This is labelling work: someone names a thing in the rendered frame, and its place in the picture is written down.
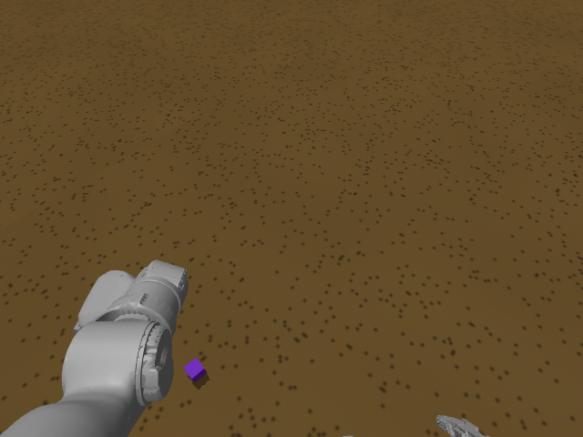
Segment left robot hand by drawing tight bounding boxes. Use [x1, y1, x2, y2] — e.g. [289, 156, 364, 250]
[72, 270, 136, 334]

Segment cube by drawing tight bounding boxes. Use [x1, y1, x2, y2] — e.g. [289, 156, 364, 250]
[184, 358, 207, 382]

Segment left robot arm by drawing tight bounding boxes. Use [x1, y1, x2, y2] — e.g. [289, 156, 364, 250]
[0, 259, 189, 437]

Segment right robot hand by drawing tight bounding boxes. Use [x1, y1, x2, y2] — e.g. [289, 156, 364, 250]
[436, 415, 490, 437]

